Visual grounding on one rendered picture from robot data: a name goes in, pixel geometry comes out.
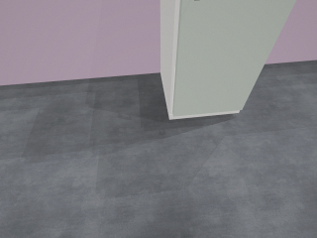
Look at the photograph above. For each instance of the fridge door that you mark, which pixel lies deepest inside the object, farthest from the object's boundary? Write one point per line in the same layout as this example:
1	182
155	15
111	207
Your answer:
222	46

